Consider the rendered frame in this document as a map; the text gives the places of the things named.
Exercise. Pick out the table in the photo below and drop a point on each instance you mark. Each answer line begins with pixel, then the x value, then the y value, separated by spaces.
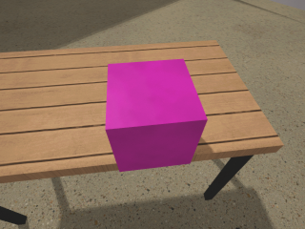
pixel 53 107

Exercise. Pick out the carton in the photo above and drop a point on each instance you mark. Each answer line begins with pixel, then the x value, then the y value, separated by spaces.
pixel 154 117

